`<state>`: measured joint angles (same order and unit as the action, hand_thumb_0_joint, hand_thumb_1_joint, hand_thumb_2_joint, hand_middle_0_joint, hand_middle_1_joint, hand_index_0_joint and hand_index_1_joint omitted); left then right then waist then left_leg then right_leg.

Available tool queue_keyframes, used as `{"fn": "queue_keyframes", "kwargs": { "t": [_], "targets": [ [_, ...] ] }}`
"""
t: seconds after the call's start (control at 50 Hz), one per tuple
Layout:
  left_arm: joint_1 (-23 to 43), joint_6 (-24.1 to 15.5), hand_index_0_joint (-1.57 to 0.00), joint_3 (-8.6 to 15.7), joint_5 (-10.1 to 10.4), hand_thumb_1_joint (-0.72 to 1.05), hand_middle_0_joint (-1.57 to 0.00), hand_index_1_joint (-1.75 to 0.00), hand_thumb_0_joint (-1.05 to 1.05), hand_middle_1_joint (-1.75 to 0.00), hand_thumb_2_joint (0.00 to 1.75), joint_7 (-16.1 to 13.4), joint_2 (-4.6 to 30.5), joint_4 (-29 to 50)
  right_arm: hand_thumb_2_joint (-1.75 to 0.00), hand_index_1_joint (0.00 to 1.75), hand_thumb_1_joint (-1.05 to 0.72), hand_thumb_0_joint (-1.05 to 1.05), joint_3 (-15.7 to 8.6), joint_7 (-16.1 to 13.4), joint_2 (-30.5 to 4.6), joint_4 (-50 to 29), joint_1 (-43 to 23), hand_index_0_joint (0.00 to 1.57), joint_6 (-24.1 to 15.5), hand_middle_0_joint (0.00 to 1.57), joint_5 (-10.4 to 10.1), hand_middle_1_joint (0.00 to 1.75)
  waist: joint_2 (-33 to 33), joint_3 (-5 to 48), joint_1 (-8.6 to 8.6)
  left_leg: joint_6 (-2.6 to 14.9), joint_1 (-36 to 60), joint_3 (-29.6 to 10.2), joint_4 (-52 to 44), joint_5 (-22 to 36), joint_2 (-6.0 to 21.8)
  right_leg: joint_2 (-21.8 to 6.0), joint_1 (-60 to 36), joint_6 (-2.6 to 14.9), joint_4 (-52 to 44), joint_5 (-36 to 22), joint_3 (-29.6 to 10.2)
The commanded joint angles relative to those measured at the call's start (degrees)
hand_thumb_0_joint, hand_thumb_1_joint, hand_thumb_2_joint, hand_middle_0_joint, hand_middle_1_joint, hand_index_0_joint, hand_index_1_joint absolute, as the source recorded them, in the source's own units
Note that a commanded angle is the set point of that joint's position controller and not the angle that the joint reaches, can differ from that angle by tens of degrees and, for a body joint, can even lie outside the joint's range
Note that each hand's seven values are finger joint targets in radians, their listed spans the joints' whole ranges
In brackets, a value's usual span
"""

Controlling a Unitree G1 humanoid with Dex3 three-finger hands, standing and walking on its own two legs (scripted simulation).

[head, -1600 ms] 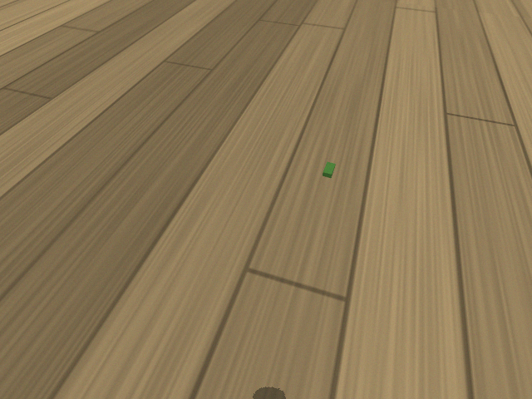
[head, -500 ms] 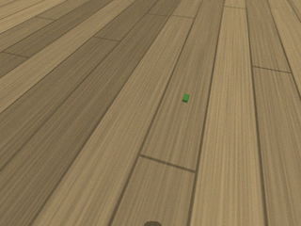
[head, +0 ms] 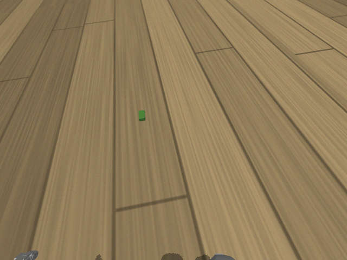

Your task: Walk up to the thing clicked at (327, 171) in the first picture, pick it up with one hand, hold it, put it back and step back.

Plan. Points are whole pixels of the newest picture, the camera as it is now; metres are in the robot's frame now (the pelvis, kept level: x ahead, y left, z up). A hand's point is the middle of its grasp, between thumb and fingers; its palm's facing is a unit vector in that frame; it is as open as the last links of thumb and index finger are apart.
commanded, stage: walk up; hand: left
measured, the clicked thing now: (141, 115) +1.30 +0.22 -0.72
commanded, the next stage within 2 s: none
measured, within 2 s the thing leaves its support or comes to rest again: neither
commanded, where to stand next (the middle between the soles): +1.01 +0.60 m, yaw -85 degrees
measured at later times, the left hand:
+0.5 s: hand (48, 164) +0.47 +0.41 -0.12, palm faces -0.40 -0.74 -0.54, open 7.4 cm
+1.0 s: hand (60, 111) +0.71 +0.43 -0.09, palm faces -0.54 -0.56 -0.62, open 7.4 cm
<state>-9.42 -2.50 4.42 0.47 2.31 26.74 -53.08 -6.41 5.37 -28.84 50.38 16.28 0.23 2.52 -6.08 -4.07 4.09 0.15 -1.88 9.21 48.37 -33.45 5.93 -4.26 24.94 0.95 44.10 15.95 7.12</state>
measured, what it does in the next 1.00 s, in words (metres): walks ahead, turning right: left foot, then right foot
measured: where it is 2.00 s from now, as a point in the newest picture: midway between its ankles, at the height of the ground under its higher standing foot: (99, 166)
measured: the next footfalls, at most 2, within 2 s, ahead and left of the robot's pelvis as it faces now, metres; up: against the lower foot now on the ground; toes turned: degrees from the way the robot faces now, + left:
left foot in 0.36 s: +0.40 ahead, +0.23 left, +0.00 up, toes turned -16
right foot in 0.76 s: +0.39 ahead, +0.03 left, +0.00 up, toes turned -41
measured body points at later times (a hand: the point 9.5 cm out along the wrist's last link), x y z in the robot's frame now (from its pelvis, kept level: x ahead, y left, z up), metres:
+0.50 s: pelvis +0.25 +0.15 +0.01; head +0.28 +0.14 +0.46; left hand +0.49 +0.44 -0.08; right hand +0.16 -0.18 -0.09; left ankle +0.36 +0.24 -0.70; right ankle +0.18 +0.03 -0.63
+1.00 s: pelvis +0.47 +0.22 -0.01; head +0.46 +0.16 +0.44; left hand +0.74 +0.46 -0.06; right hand +0.39 -0.14 -0.11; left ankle +0.66 +0.31 -0.65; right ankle +0.37 +0.05 -0.70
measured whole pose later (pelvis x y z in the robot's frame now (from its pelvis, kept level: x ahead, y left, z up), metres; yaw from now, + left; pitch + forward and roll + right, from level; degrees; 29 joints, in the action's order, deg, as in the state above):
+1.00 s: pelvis +0.47 +0.22 -0.01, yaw -40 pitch -2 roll -2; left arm -21.7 -4.2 1.3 -1.4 -5.9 25.3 -44.9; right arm -5.4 6.4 -28.6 35.8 8.1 4.5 2.9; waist -9.7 -5.3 1.2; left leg -0.9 -38.1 -6.6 65.7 -21.2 6.5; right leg -4.9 22.3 -2.7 47.3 23.4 -2.2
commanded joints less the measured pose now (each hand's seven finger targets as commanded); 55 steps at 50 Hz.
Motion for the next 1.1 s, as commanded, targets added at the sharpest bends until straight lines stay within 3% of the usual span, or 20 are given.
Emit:
{"fn": "queue_keyframes", "kwargs": {
  "t": [0.0,0.06,0.12,0.26,0.32,0.34,0.36,0.38,0.44,0.48,0.6,0.64,0.7,0.72,0.74,0.76,0.8,0.88,1.02,1.08],
  "targets": [
    [-12.5,0.0,-0.20,5.1,0.3,0.90,-0.20,-0.30,0.00,-0.30,0.90,-4.1,20.3,2.9,-0.90,0.30,-0.90,0.00,-0.5,1.4,-10.5,-12.9,-15.9,0.20,-2.9,0.20,-1.3,0.30,9.2,6.1,-10.32,0.00,-48.0,-19.5,26.8,4.5,-0.9,-19.7,-35.0,17.34,-31.7,30.7,-51.5],
    [-4.1,-1.6,-0.20,3.3,0.8,0.90,-0.20,-0.30,0.00,-0.30,0.90,-4.8,16.0,5.3,-0.90,0.30,-0.90,0.00,-0.3,1.5,-9.2,-9.8,-8.8,0.20,-2.3,0.20,-0.4,0.30,9.1,-1.5,-2.81,0.24,-37.6,-16.9,16.1,10.6,2.2,-12.4,-15.1,10.01,-30.9,17.4,-32.6],
    [1.1,-3.7,-0.20,3.5,0.5,0.90,-0.20,-0.30,0.00,-0.30,0.90,-4.6,17.2,7.0,-0.90,0.30,-0.90,0.00,-1.2,3.0,-9.9,-9.1,-3.3,0.20,-0.3,0.20,0.2,0.30,16.1,-2.6,1.08,-0.39,-26.8,-13.4,8.8,17.3,1.1,-6.0,0.4,7.71,-32.8,17.8,-22.4],
    [-2.1,-3.8,-0.20,4.6,-1.1,0.90,-0.20,-0.30,0.00,-0.30,0.90,-6.0,18.2,7.4,-0.90,0.30,-0.90,0.00,-2.1,3.9,-8.5,-11.6,-4.7,0.20,0.5,0.20,0.8,0.30,15.0,1.7,1.04,-1.23,-16.8,-10.7,-3.3,24.9,1.5,-2.9,2.9,6.59,-23.8,6.0,-18.0],
    [3.6,-2.6,-0.20,3.5,-2.3,0.90,-0.20,-0.30,0.00,-0.30,0.90,-6.9,14.6,9.2,-0.90,0.30,-0.90,0.00,-5.1,2.4,-11.4,-6.5,15.0,0.20,0.4,0.20,1.1,0.30,4.3,6.4,12.49,0.39,7.2,-11.1,-8.3,15.5,-1.2,-1.4,16.4,3.81,3.5,4.0,-16.9],
    [-0.2,-2.3,-0.20,1.4,-2.1,0.90,-0.20,-0.30,0.00,-0.30,0.90,-7.3,8.0,9.3,-0.90,0.30,-0.90,0.00,-6.0,1.3,-15.3,-6.6,18.5,0.20,0.1,0.20,1.8,0.30,-13.6,4.5,13.10,-0.36,5.4,-23.4,-21.2,-0.6,5.7,6.5,22.5,3.01,21.8,17.5,-11.9],
    [-6.7,-1.9,-0.20,0.6,-0.9,0.90,-0.20,-0.30,0.00,-0.30,0.90,-7.7,6.2,9.3,-0.90,0.30,-0.90,0.00,-6.1,0.1,-18.8,-9.6,8.1,0.20,-0.8,0.20,0.3,0.30,-21.9,2.6,5.17,-0.01,-1.6,-46.5,-40.1,-13.3,15.6,9.2,25.7,3.62,34.5,20.5,-9.7],
    [-11.6,-2.0,-0.20,0.8,-0.7,0.90,-0.20,-0.30,0.00,-0.30,0.90,-8.0,8.9,7.4,-0.90,0.30,-0.90,0.00,-6.3,-0.5,-20.0,-12.2,-1.9,0.20,-1.1,0.20,-1.1,0.30,-18.8,2.3,-0.44,3.77,-7.6,-54.5,-46.2,-21.2,18.5,4.4,22.6,4.61,39.2,14.1,-11.9],
    [-12.6,-1.1,-0.20,3.7,0.8,0.90,-0.20,-0.30,0.00,-0.30,0.90,-6.5,16.4,1.3,-0.90,0.30,-0.90,0.00,-4.0,-0.3,-11.0,-14.5,-7.9,0.20,-0.6,0.20,1.1,0.30,-8.4,4.2,-2.00,9.39,-12.0,-30.6,-32.2,-9.9,11.6,-2.3,14.8,1.45,28.5,4.7,-7.2],
    [-10.2,-0.8,-0.20,3.5,0.7,0.90,-0.20,-0.30,0.00,-0.30,0.90,-5.7,15.6,1.8,-0.90,0.30,-0.90,0.00,-3.1,-0.2,-8.5,-13.4,-4.6,0.20,-0.9,0.20,1.6,0.30,-7.7,4.2,-0.03,9.44,-10.1,-20.5,-30.2,1.2,8.0,-1.8,12.1,0.11,20.6,5.7,-4.6],
    [-6.6,-0.4,-0.20,2.8,0.2,0.90,-0.20,-0.30,0.00,-0.30,0.90,-5.5,13.5,5.3,-0.90,0.30,-0.90,0.00,-2.8,-0.4,-9.6,-15.0,-2.3,0.20,-0.3,0.20,1.4,0.30,-2.1,2.3,0.83,10.61,-9.1,-15.2,-30.4,9.7,12.9,-2.5,7.4,0.69,6.2,3.2,-3.2],
    [-7.2,-0.5,-0.20,3.2,0.3,0.90,-0.20,-0.30,0.00,-0.30,0.90,-5.6,13.5,5.8,-0.90,0.30,-0.90,0.00,-2.8,-0.2,-9.2,-15.7,-2.4,0.20,0.2,0.20,1.8,0.30,0.0,2.0,0.80,7.81,-10.9,-10.8,-27.4,14.9,10.5,-1.4,3.3,1.16,2.7,1.9,-1.0],
    [-23.8,-1.0,-0.20,4.9,0.3,0.90,-0.20,-0.30,0.00,-0.30,0.90,-6.8,14.2,2.3,-0.90,0.30,-0.90,0.00,-2.5,-0.5,-8.5,-18.4,-7.7,0.20,0.9,0.20,1.6,0.30,8.0,8.4,-8.90,2.80,-25.1,-0.5,0.4,36.5,4.7,1.2,-23.8,3.31,-9.9,-1.9,-0.4],
    [-29.8,-1.2,-0.20,6.2,-0.2,0.90,-0.20,-0.30,0.00,-0.30,0.90,-8.0,17.2,1.9,-0.90,0.30,-0.90,0.00,-1.5,-0.8,-6.0,-19.2,-6.4,0.20,0.6,0.20,1.6,0.30,16.1,9.9,-12.44,0.35,-38.4,-1.7,15.1,21.1,0.0,-2.8,-35.5,6.45,-14.3,1.4,-11.2],
    [-27.4,-1.2,-0.20,7.1,-0.7,0.90,-0.20,-0.30,0.00,-0.30,0.90,-9.0,21.4,4.5,-0.90,0.30,-0.90,0.00,-0.7,-1.1,-4.4,-20.0,-2.8,0.20,0.9,0.20,1.8,0.30,20.6,9.5,-8.74,-2.76,-50.9,-6.3,25.0,-2.0,-3.8,-17.7,-38.8,11.42,-18.1,4.1,-35.6],
    [-20.9,-1.1,-0.20,6.5,0.6,0.90,-0.20,-0.30,0.00,-0.30,0.90,-9.7,22.2,8.8,-0.90,0.30,-0.90,0.00,-2.6,-1.3,-9.8,-20.7,-3.3,0.20,1.8,0.20,1.7,0.30,12.9,10.9,-6.92,-4.03,-52.2,-19.5,32.5,-2.5,-1.8,-26.6,-32.5,19.27,-23.1,8.5,-53.7],
    [-15.0,-2.0,-0.20,5.1,1.2,0.90,-0.20,-0.30,0.00,-0.30,0.90,-10.6,19.9,11.1,-0.90,0.30,-0.90,0.00,-3.2,-1.4,-11.3,-19.0,-6.9,0.20,2.3,0.20,1.5,0.30,1.0,3.5,-3.94,-3.38,-50.2,-20.8,30.3,4.3,1.9,-21.5,-21.5,17.65,-21.6,2.3,-41.8],
    [-10.4,-3.5,-0.20,4.4,-1.1,0.90,-0.20,-0.30,0.00,-0.30,0.90,-10.2,19.8,12.5,-0.90,0.30,-0.90,0.00,-2.6,0.1,-9.6,-17.7,-3.5,0.20,3.0,0.20,1.0,0.30,11.1,3.0,0.27,-0.91,-37.0,-15.5,21.1,10.4,-0.1,-10.3,-5.2,11.29,-12.9,-21.0,-22.0],
    [-10.1,-3.3,-0.20,6.4,-3.2,0.90,-0.20,-0.30,0.00,-0.30,0.90,-10.0,23.5,14.3,-0.90,0.30,-0.90,0.00,-5.1,1.7,-8.8,-21.0,-7.5,0.20,3.2,0.20,0.7,0.30,17.3,4.9,-0.48,2.01,-24.7,-12.2,8.9,10.2,-0.2,-8.5,7.9,11.70,-9.4,0.4,-22.1],
    [-5.8,-2.1,-0.20,4.0,-3.5,0.90,-0.20,-0.30,0.00,-0.30,0.90,-10.3,15.4,14.8,-0.90,0.30,-0.90,0.00,-7.0,0.9,-11.1,-15.8,9.7,0.20,2.4,0.20,2.5,0.30,2.5,8.6,10.11,2.12,-1.8,-10.1,-7.4,5.2,-5.0,1.1,23.7,5.45,19.0,2.1,-11.3]
  ]
}}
